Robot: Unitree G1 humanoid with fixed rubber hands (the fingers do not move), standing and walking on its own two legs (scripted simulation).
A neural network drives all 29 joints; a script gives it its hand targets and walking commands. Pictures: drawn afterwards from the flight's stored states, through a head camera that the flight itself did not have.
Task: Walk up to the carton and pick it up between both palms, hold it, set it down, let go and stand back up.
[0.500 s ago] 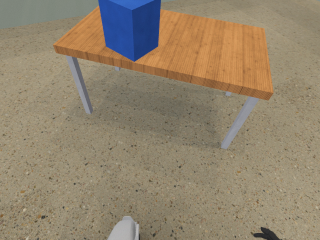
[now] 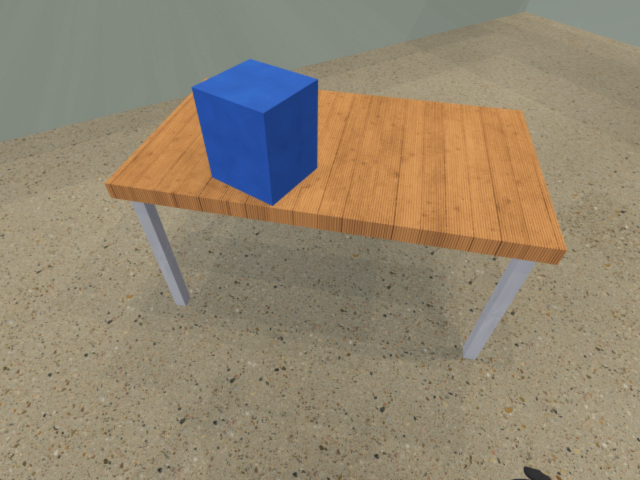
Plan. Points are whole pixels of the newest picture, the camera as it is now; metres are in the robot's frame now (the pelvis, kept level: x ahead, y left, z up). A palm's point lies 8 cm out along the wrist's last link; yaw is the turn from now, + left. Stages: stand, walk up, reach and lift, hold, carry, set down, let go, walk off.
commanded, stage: walk up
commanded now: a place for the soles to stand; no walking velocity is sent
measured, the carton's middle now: (261, 131) +0.93 +0.17 -0.04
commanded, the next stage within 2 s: none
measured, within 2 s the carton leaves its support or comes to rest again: neither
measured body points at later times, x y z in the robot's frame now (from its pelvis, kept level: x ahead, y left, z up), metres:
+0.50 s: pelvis +0.15 +0.02 -0.02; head +0.19 -0.01 +0.42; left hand +0.13 +0.36 -0.11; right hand +0.25 -0.29 -0.16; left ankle +0.25 +0.15 -0.68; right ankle +0.12 -0.12 -0.72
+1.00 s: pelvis +0.25 +0.13 +0.00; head +0.26 +0.13 +0.44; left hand +0.32 +0.47 -0.11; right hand +0.34 -0.19 -0.11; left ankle +0.29 +0.17 -0.72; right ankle +0.22 -0.02 -0.65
